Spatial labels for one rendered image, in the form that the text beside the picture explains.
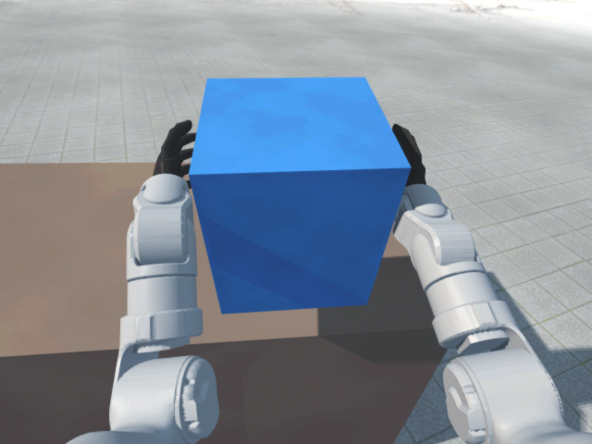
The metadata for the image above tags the carton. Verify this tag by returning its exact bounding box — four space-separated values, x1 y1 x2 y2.
189 77 411 315

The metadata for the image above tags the robot left forearm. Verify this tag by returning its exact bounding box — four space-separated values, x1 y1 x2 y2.
109 174 204 428

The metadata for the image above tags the robot right forearm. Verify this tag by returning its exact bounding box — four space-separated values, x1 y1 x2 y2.
393 184 564 420

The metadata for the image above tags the left robot hand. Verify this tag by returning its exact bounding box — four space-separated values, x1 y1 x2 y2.
153 120 197 189

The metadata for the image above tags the right robot upper arm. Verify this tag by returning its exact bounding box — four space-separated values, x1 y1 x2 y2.
443 348 592 444

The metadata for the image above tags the left robot upper arm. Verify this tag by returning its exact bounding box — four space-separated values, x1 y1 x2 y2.
66 355 219 444

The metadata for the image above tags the pedestal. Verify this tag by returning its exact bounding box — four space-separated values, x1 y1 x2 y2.
0 162 448 444

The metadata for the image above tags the right robot hand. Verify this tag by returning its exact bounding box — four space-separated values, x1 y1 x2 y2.
392 124 426 187

